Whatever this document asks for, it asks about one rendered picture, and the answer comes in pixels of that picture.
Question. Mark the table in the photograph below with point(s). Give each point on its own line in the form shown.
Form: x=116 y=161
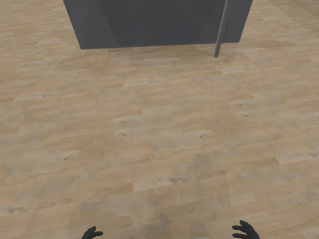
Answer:
x=222 y=27

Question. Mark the left robot hand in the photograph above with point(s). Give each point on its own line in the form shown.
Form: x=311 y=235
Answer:
x=90 y=233

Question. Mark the right robot hand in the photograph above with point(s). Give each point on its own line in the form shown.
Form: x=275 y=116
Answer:
x=246 y=228

